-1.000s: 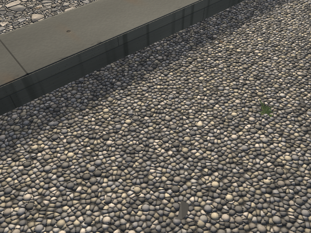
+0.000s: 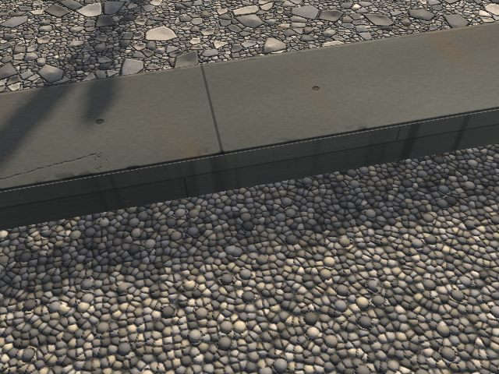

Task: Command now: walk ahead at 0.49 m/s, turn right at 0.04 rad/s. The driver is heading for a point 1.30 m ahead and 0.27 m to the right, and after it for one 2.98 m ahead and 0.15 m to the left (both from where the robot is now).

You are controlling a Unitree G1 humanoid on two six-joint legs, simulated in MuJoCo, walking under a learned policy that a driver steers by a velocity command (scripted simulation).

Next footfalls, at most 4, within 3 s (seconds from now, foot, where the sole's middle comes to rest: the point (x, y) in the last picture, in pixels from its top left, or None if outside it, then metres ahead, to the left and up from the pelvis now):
0.24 left None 0.27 0.11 -0.78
0.74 right None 0.49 -0.17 -0.78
1.32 left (331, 271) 0.80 -0.16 -0.78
1.78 right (383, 211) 1.03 -0.35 -0.78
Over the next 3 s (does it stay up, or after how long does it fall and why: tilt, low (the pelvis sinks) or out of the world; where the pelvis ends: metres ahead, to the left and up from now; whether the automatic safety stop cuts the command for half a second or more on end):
stays up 1.29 -0.12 0.17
